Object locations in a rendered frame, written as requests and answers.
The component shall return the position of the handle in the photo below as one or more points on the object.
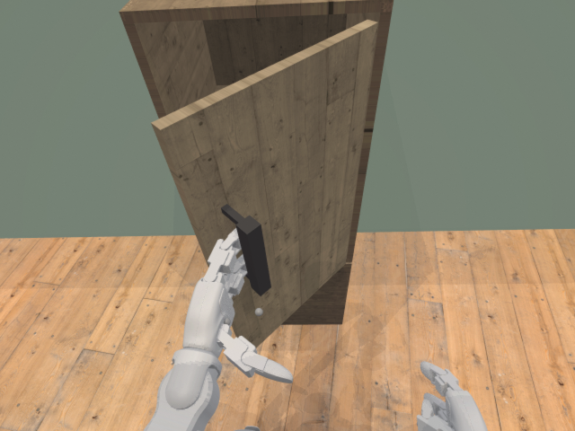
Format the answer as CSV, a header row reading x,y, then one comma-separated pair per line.
x,y
252,244

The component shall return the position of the left robot forearm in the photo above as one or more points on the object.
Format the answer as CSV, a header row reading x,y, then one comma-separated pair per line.
x,y
188,395

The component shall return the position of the robot right hand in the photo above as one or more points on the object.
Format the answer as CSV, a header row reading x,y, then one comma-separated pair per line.
x,y
458,413

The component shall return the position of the robot left hand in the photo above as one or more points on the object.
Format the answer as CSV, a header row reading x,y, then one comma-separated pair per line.
x,y
211,303

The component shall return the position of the cupboard door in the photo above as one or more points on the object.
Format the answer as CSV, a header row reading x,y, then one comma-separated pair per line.
x,y
282,146

